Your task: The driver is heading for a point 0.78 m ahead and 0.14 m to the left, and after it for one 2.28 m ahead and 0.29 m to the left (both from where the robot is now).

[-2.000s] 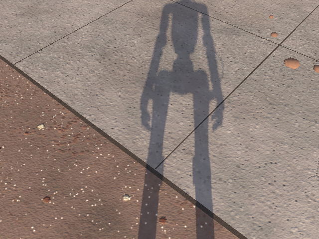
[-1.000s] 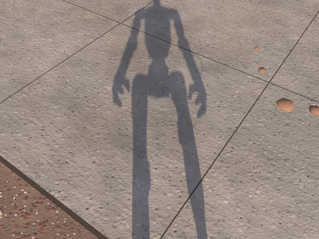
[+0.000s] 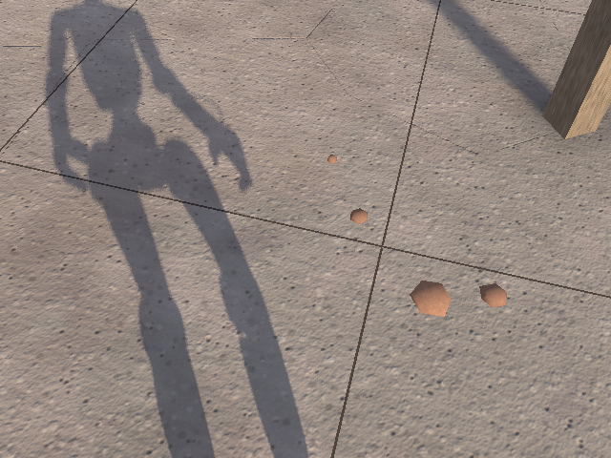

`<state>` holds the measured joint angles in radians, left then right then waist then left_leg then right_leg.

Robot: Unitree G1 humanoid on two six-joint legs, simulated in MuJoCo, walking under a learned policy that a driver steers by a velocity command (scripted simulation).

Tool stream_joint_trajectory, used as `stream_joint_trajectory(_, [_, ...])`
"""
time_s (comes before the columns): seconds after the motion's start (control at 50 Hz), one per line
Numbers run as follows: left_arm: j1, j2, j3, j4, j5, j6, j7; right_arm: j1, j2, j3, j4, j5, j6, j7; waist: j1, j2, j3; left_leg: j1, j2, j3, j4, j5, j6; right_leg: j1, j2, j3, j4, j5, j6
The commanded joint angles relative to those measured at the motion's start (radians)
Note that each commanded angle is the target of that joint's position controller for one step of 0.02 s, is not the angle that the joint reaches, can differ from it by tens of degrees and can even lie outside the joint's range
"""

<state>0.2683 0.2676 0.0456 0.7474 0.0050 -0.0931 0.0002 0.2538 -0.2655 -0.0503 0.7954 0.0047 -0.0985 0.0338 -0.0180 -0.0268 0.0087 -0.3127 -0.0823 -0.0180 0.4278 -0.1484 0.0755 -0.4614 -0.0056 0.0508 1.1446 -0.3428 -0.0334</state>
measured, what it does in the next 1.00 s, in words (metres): walks ahead, turning left: right foot, then left foot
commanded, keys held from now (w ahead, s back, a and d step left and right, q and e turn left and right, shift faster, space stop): w+q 0.74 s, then w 0.04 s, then w+e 0.22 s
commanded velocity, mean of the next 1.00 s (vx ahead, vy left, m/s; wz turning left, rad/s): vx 0.50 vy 0.00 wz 0.41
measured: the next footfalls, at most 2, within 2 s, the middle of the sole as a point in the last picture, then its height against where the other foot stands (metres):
right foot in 0.32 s outside the picture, level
left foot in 0.84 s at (194, 454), level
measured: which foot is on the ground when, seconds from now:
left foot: down 0.00-0.32, up 0.34-0.82, down 0.84-1.00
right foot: up 0.00-0.30, down 0.32-0.84, up 0.86-1.00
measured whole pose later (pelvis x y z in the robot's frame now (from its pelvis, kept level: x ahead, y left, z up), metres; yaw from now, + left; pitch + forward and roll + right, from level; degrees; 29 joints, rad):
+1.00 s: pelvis +0.47 +0.14 +0.00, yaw +27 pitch +1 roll +0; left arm 0.26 0.30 0.05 0.82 -0.03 -0.07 -0.01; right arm 0.22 -0.26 -0.05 0.69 -0.01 -0.07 0.04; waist 0.01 -0.03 0.04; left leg -0.30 -0.04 0.08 0.47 -0.19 0.08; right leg -0.51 -0.10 0.03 1.19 -0.33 -0.01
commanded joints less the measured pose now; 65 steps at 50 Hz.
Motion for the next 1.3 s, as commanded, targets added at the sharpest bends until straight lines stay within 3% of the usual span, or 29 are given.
stream_joint_trajectory(0.02, [-0.009,0.077,0.025,-0.095,0.013,-0.019,0.006,0.006,-0.114,-0.024,-0.067,0.003,-0.005,-0.007,0.025,0.102,-0.049,0.167,0.25,-0.348,-0.217,0.156,0.199,-0.174,-0.07,0.023,-0.117,0.041,0.027])
stream_joint_trajectory(0.1, [-0.145,0.044,0.01,-0.134,0.009,-0.014,0.013,0.058,-0.163,-0.043,-0.056,0.017,0.005,-0.031,-0.01,0.098,-0.028,0.093,0.213,-0.269,-0.226,0.192,0.176,-0.126,-0.04,0.003,-0.385,0.229,0.067])
stream_joint_trajectory(0.22, [-0.308,0.061,0.014,-0.178,-0.013,-0.035,-0.009,0.156,-0.159,-0.043,-0.038,0.028,0.034,-0.046,-0.063,0.124,-0.016,0.12,0.212,-0.333,-0.147,0.085,0.137,-0.017,0.025,0.019,-0.624,0.352,0.072])
stream_joint_trajectory(0.26, [-0.304,0.084,0.025,-0.183,-0.017,-0.044,-0.013,0.149,-0.165,-0.047,-0.044,0.027,0.043,-0.05,-0.044,0.141,-0.017,0.151,0.225,-0.392,-0.102,0.056,0.122,0.036,0.032,0.028,-0.677,0.294,0.057])
stream_joint_trajectory(0.3, [-0.199,0.111,0.044,-0.157,-0.016,-0.051,-0.008,0.117,-0.146,-0.044,-0.06,0.026,0.048,-0.051,0.021,0.152,-0.051,0.133,0.189,-0.401,-0.009,0.077,0.087,0.202,0.02,0.016,-0.751,0.28,0.017])
stream_joint_trajectory(0.32, [-0.082,0.148,0.059,-0.141,-0.003,-0.053,0.001,0.091,-0.108,-0.032,-0.078,0.018,0.044,-0.048,0.082,0.126,-0.137,0.057,0.145,-0.354,0.15,0.08,0.054,0.399,-0.07,0.079,-0.733,0.269,-0.031])
stream_joint_trajectory(0.34, [0.09,0.217,0.075,-0.123,0.004,-0.047,0.012,0.101,-0.037,-0.01,-0.105,-0.004,0.037,-0.048,0.134,-0.037,-0.277,-0.104,0.058,-0.231,0.46,-0.169,0.009,0.659,-0.267,0.274,-0.723,0.269,-0.097])
stream_joint_trajectory(0.36, [0.126,0.261,0.087,-0.088,0.007,-0.03,0.0,0.232,-0.032,-0.002,-0.136,0.031,0.027,-0.046,0.061,-0.36,-0.328,-0.419,0.006,-0.144,0.693,-0.473,-0.022,0.828,-0.446,0.697,-0.806,0.047,-0.241])
stream_joint_trajectory(0.38, [0.084,0.156,0.067,-0.106,-0.003,-0.028,-0.002,0.201,-0.133,-0.024,-0.101,0.044,0.032,-0.05,0.08,-0.192,-0.21,-0.509,0.084,-0.165,0.813,-0.403,-0.039,0.736,-0.415,0.665,-0.838,-0.097,-0.22])
stream_joint_trajectory(0.4, [0.048,0.106,0.052,-0.109,-0.007,-0.024,0.0,0.108,-0.164,-0.035,-0.112,0.033,0.04,-0.047,0.095,-0.098,-0.103,-0.519,0.11,-0.145,0.836,-0.307,-0.046,0.624,-0.365,0.497,-0.848,-0.039,-0.18])
stream_joint_trajectory(0.42, [0.0,0.09,0.042,-0.111,-0.001,-0.022,-0.004,0.077,-0.144,-0.035,-0.115,0.024,0.046,-0.045,0.07,-0.032,-0.057,-0.477,0.138,-0.126,0.821,-0.238,-0.056,0.518,-0.315,0.387,-0.876,0.072,-0.16])
stream_joint_trajectory(0.46, [-0.048,0.073,0.036,-0.096,0.007,-0.021,-0.006,0.05,-0.111,-0.037,-0.134,0.021,0.055,-0.034,0.032,-0.065,0.0,-0.425,0.183,-0.112,0.767,-0.17,-0.064,0.387,-0.256,0.239,-0.929,0.199,-0.146])
stream_joint_trajectory(0.52, [-0.046,0.098,0.048,-0.066,0.003,-0.033,-0.008,0.02,-0.074,-0.03,-0.159,0.02,0.066,-0.026,0.022,-0.066,0.007,-0.426,0.196,-0.088,0.72,-0.101,-0.083,0.345,-0.246,0.113,-0.975,0.344,-0.166])
stream_joint_trajectory(0.66, [-0.007,0.167,0.063,-0.004,-0.007,-0.017,0.005,-0.167,-0.048,-0.012,-0.216,0.016,0.053,0.007,0.077,-0.03,0.033,-0.387,0.185,-0.018,0.361,0.174,-0.073,0.395,-0.235,-0.1,-0.976,0.44,-0.131])
stream_joint_trajectory(0.74, [0.033,0.207,0.075,0.027,-0.028,0.002,0.006,-0.25,-0.066,-0.016,-0.267,0.021,0.057,0.026,0.09,-0.04,0.06,-0.366,0.164,0.032,0.252,0.086,-0.029,0.492,-0.277,-0.148,-0.935,0.49,-0.102])
stream_joint_trajectory(0.78, [0.045,0.23,0.08,0.039,-0.037,0.013,0.007,-0.227,-0.084,-0.026,-0.279,0.014,0.059,0.027,0.057,-0.058,0.03,-0.257,0.108,0.077,0.217,-0.027,0.013,0.513,-0.284,-0.175,-0.838,0.752,-0.089])
stream_joint_trajectory(0.82, [0.059,0.217,0.067,0.057,-0.039,0.022,0.009,0.017,-0.146,-0.068,-0.215,0.011,0.06,0.013,-0.085,-0.036,-0.105,0.135,0.024,0.108,0.111,0.031,0.072,0.419,-0.241,-0.223,-0.543,0.941,-0.058])
stream_joint_trajectory(0.84, [0.07,0.166,0.041,0.04,-0.012,0.017,0.009,0.185,-0.233,-0.096,-0.181,0.008,0.066,-0.007,-0.151,0.075,-0.218,0.462,0.178,-0.105,0.128,0.098,0.124,0.167,-0.194,-0.237,-0.231,0.61,-0.018])
stream_joint_trajectory(0.86, [0.195,0.038,-0.005,0.013,0.0,-0.004,-0.01,0.173,-0.329,-0.098,-0.183,0.004,0.057,-0.012,-0.038,0.316,-0.37,0.737,0.469,-0.647,0.015,-0.042,0.304,-0.205,-0.016,-0.136,0.126,-0.253,0.031])
stream_joint_trajectory(0.88, [0.098,0.154,0.022,0.037,-0.042,-0.024,-0.019,0.214,-0.23,-0.074,-0.188,0.0,0.049,-0.008,-0.128,0.155,-0.424,0.7,0.487,-0.716,-0.077,-0.113,0.287,-0.262,-0.027,0.043,0.228,-0.253,0.015])
stream_joint_trajectory(0.9, [-0.005,0.182,0.033,-0.002,-0.071,-0.027,-0.02,0.162,-0.202,-0.061,-0.173,-0.008,0.038,-0.004,-0.119,0.133,-0.249,0.566,0.453,-0.531,-0.09,-0.029,0.234,-0.326,-0.062,0.03,0.228,-0.172,0.004])
stream_joint_trajectory(0.92, [-0.033,0.161,0.027,-0.007,-0.057,-0.025,-0.012,0.09,-0.173,-0.052,-0.167,-0.004,0.032,-0.004,-0.072,0.084,-0.162,0.417,0.409,-0.401,-0.103,0.052,0.196,-0.296,-0.109,0.022,0.151,-0.077,0.003])
stream_joint_trajectory(0.94, [-0.036,0.159,0.031,0.002,-0.036,-0.016,-0.007,0.029,-0.131,-0.04,-0.167,-0.005,0.027,-0.002,-0.034,0.091,-0.102,0.299,0.367,-0.302,-0.129,0.114,0.172,-0.251,-0.136,0.021,0.095,-0.019,0.01])
stream_joint_trajectory(0.98, [0.04,0.134,0.034,0.032,-0.038,0.018,-0.006,-0.02,-0.098,-0.034,-0.161,-0.014,0.007,0.0,0.021,0.118,-0.08,0.176,0.332,-0.197,-0.208,0.129,0.156,-0.142,-0.155,0.04,0.056,0.067,0.019])
stream_joint_trajectory(1.04, [0.028,0.096,0.033,0.036,-0.038,0.046,0.001,-0.021,-0.106,-0.041,-0.125,-0.023,-0.018,-0.007,0.036,0.088,-0.023,0.136,0.322,-0.073,-0.272,0.217,0.146,-0.182,-0.14,0.066,-0.006,0.168,0.039])
stream_joint_trajectory(1.16, [-0.101,0.064,0.028,0.003,-0.027,0.036,-0.018,0.006,-0.119,-0.045,-0.074,-0.021,-0.016,-0.034,-0.005,0.078,0.036,0.219,0.294,0.104,-0.304,0.264,0.087,-0.246,-0.1,0.045,-0.312,0.453,0.039])
stream_joint_trajectory(1.22, [-0.202,0.032,0.013,-0.047,-0.01,0.031,-0.038,0.024,-0.139,-0.049,-0.05,-0.014,0.002,-0.051,-0.037,0.067,0.082,0.252,0.303,0.176,-0.25,0.482,0.064,-0.218,-0.078,-0.042,-0.458,0.477,0.028])
stream_joint_trajectory(1.26, [-0.227,0.033,0.013,-0.079,-0.008,0.03,-0.056,0.042,-0.157,-0.054,-0.037,-0.005,0.025,-0.062,-0.045,0.08,0.065,0.315,0.321,0.194,-0.18,0.595,0.058,-0.21,-0.058,-0.085,-0.501,0.423,0.017])
stream_joint_trajectory(1.3, [-0.191,0.061,0.026,-0.096,-0.008,0.032,-0.07,0.025,-0.182,-0.061,-0.042,0.006,0.047,-0.074,-0.016,0.113,0.019,0.371,0.333,0.199,-0.075,0.778,0.045,-0.154,-0.015,-0.122,-0.522,0.314,-0.011])
Velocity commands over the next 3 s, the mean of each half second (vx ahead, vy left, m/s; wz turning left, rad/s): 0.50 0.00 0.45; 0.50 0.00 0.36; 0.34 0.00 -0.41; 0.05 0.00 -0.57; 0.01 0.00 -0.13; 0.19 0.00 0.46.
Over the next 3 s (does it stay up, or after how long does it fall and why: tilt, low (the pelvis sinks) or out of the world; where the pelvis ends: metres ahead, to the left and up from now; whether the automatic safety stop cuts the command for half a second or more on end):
stays up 0.82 0.30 0.01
